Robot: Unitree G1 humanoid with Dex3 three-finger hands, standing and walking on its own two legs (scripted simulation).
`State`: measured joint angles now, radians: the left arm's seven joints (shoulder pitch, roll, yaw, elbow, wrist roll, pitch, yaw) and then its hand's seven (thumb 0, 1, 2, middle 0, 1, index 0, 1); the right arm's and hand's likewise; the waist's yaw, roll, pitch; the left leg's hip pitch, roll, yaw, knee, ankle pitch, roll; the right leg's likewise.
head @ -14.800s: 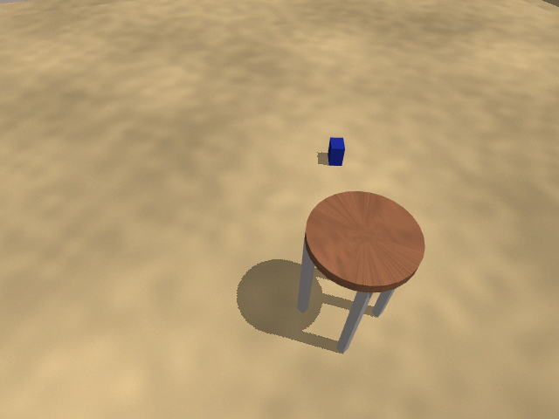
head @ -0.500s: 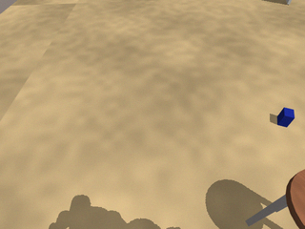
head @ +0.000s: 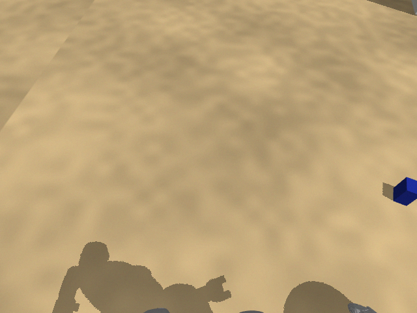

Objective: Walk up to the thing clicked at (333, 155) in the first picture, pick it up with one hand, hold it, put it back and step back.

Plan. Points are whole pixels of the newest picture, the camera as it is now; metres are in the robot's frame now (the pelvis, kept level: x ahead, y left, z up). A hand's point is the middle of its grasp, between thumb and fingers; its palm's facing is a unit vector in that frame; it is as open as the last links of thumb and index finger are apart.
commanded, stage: walk up
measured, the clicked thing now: (406, 191) +0.77 -1.13 -0.70
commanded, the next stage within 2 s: stand in 1.16 s
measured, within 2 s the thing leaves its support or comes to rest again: neither
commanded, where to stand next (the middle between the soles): +0.23 +0.00 m, yaw -1 degrees
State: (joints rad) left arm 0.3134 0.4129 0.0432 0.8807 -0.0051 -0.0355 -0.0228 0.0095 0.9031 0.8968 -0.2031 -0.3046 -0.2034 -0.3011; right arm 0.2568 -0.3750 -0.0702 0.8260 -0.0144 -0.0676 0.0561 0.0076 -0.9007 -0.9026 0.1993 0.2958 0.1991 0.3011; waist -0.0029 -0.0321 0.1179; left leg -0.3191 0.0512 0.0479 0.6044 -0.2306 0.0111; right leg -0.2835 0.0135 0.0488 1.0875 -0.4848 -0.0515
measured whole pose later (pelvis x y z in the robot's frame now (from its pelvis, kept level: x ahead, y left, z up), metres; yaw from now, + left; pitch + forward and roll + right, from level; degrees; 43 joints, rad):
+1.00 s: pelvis +0.17 +0.00 +0.01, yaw -2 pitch -3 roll +0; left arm 0.11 0.38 -0.02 1.08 -0.01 -0.03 0.00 0.01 0.90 0.90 -0.20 -0.30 -0.20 -0.30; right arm 0.04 -0.35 0.00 1.04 0.01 0.00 0.02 0.01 -0.90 -0.90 0.20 0.30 0.20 0.30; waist 0.02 0.00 0.09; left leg -0.22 0.04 0.03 0.51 -0.24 -0.01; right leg -0.20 -0.04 0.03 0.48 -0.23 0.05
